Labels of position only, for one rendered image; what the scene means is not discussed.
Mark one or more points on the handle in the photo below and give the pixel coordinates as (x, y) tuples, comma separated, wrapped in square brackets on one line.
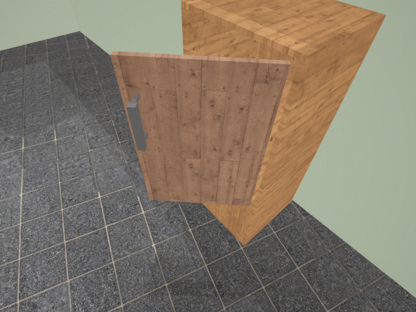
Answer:
[(136, 123)]

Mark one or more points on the cupboard door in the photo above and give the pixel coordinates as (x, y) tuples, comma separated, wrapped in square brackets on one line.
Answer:
[(208, 120)]

